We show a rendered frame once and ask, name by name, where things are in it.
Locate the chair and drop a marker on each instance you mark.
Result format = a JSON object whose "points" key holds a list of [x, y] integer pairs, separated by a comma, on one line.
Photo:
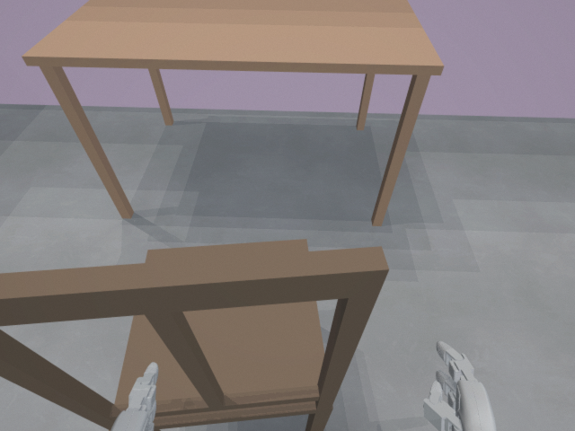
{"points": [[233, 328]]}

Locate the left robot hand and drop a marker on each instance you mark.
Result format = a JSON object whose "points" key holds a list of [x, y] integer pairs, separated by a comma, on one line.
{"points": [[140, 414]]}

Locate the right robot hand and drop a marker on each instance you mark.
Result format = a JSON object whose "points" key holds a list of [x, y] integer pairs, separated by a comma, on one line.
{"points": [[469, 406]]}

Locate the table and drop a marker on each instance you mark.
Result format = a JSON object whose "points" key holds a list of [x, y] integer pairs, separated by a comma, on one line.
{"points": [[368, 37]]}

